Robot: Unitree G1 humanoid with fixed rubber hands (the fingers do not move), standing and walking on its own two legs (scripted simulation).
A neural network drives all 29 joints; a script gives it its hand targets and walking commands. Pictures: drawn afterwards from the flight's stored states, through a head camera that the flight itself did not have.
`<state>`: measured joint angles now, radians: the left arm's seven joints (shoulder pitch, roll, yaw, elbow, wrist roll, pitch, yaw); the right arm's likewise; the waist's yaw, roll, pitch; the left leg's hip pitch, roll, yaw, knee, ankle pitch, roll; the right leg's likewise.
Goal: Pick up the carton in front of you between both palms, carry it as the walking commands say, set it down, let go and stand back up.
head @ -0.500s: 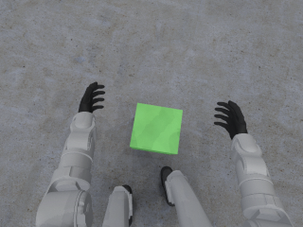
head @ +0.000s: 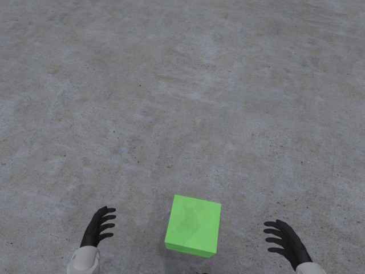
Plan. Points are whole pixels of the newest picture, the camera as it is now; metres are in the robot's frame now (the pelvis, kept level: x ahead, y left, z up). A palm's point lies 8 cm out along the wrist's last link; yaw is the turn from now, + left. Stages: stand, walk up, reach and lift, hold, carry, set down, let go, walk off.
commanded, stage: let go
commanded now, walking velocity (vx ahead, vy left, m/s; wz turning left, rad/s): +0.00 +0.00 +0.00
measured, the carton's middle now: (192, 227) +0.34 -0.07 -0.64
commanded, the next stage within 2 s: stand in 0.60 s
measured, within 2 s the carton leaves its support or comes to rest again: neither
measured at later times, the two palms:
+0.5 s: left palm out of the picture +0.16 +0.25 -0.06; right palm (294, 256) +0.16 -0.22 -0.06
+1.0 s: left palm out of the picture +0.11 +0.29 -0.07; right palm (321, 271) +0.13 -0.29 -0.10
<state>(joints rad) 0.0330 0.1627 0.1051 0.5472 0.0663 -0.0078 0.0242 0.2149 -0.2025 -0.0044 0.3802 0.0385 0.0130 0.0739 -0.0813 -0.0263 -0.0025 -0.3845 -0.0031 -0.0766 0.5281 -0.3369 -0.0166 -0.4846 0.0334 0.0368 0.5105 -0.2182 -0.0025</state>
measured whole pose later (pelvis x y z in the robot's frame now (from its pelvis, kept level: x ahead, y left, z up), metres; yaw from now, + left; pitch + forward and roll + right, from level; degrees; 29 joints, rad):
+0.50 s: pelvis +0.00 +0.02 +0.01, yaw -1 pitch -3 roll -1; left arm 0.23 0.21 0.02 0.47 -0.01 0.07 -0.02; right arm 0.22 -0.24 -0.04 0.40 -0.02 0.18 0.03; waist 0.00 0.02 0.05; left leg -0.08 -0.02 -0.05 0.47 -0.35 0.01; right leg -0.18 0.02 0.06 0.46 -0.23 0.02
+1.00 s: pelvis +0.01 -0.01 +0.00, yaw +1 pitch -1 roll +0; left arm 0.19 0.33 0.05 0.78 0.04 0.01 0.02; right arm 0.23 -0.36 -0.03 0.72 -0.04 0.01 -0.02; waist 0.01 0.06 0.02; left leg -0.13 0.00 -0.09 0.49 -0.35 -0.03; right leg -0.24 0.03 0.01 0.52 -0.27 -0.02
